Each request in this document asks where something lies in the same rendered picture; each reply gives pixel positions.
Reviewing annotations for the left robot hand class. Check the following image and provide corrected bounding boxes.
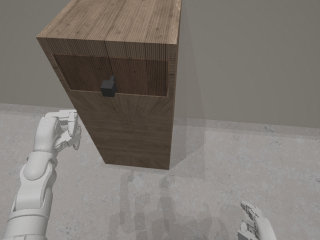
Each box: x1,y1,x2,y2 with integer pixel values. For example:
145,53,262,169
33,109,82,157

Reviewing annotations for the right robot hand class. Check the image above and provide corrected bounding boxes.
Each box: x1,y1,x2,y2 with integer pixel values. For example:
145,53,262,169
237,200,277,240

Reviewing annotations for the handle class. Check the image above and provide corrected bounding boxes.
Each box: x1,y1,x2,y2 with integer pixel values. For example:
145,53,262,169
100,75,117,97

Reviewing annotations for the cabinet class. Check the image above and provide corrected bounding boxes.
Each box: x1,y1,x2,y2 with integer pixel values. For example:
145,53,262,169
36,0,182,170

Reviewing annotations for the drawer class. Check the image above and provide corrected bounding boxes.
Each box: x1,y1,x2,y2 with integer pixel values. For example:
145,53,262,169
52,53,170,97

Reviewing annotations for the left robot forearm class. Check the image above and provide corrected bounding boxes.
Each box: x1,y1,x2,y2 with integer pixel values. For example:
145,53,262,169
2,151,58,240

